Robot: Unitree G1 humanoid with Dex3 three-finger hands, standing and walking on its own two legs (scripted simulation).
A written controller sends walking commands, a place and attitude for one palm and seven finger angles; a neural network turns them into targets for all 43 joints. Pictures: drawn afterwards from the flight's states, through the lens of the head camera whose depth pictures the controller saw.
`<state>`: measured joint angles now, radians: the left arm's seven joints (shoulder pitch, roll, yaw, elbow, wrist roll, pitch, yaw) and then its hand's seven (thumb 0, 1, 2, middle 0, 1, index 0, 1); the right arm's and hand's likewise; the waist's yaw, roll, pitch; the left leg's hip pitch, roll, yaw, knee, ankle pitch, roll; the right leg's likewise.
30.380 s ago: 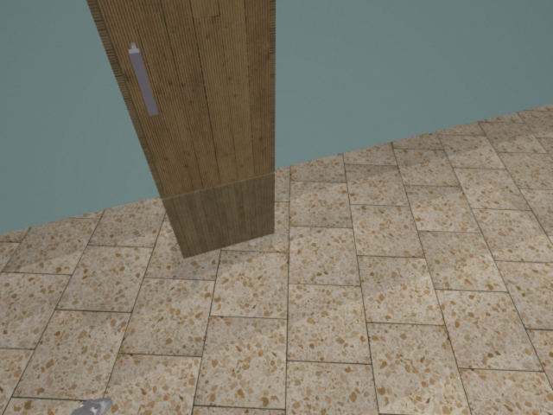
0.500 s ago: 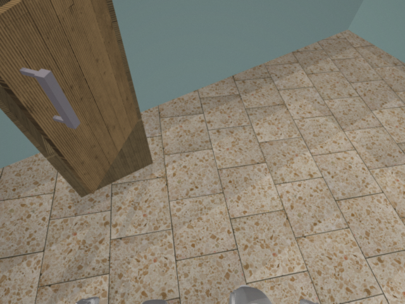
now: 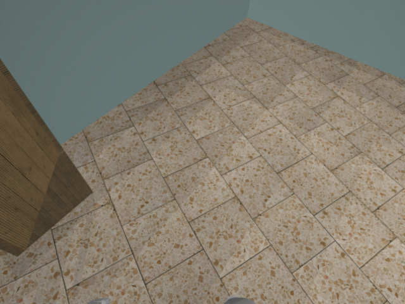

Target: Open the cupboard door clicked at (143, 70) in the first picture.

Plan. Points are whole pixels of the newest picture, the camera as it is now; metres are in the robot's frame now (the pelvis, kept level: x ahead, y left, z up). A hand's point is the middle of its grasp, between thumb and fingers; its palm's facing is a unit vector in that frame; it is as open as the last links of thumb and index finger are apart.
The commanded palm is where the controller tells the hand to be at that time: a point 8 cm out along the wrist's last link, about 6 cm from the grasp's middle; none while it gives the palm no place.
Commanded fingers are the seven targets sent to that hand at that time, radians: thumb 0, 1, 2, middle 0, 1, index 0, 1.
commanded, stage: walk to a spot facing it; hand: left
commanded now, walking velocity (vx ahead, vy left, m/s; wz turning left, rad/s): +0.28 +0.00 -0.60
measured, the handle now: out of the picture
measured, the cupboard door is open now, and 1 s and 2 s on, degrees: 41 41 41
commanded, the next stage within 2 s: turn to face it in 1.44 s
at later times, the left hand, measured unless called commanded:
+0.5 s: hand (179, 238) +0.28 +0.07 -0.15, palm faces -0.33 -0.92 -0.20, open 7.4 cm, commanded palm none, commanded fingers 0.00 0.90 0.90 -0.20 -0.30 -0.20 -0.30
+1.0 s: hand (211, 165) +0.50 -0.01 -0.15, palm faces -0.47 -0.87 -0.15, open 7.4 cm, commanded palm none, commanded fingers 0.00 0.90 0.90 -0.20 -0.30 -0.20 -0.30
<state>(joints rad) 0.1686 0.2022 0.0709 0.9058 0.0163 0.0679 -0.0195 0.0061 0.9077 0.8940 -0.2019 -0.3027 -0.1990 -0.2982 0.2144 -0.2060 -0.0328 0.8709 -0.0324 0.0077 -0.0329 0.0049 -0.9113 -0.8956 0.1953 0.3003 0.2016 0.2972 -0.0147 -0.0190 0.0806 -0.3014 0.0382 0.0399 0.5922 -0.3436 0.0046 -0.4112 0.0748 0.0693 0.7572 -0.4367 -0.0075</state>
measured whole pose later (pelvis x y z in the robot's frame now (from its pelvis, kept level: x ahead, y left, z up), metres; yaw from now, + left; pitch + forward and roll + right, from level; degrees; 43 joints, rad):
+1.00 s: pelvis +0.35 -0.13 +0.02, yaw -29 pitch +1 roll +0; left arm 0.17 0.18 0.07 1.00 0.03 0.01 -0.04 0.01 0.92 0.89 -0.20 -0.30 -0.19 -0.30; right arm 0.35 -0.17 -0.03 1.02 -0.03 -0.07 -0.02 0.00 -0.94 -0.90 0.20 0.30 0.20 0.30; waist -0.01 -0.02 0.06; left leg -0.09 0.05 0.24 0.36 -0.27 0.01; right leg -0.59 -0.11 -0.05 0.94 -0.18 0.00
